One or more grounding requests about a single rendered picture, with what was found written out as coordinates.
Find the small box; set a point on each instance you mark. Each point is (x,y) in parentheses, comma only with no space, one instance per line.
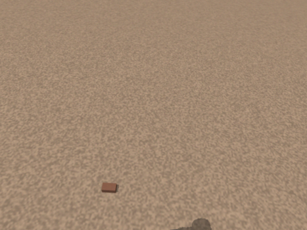
(109,187)

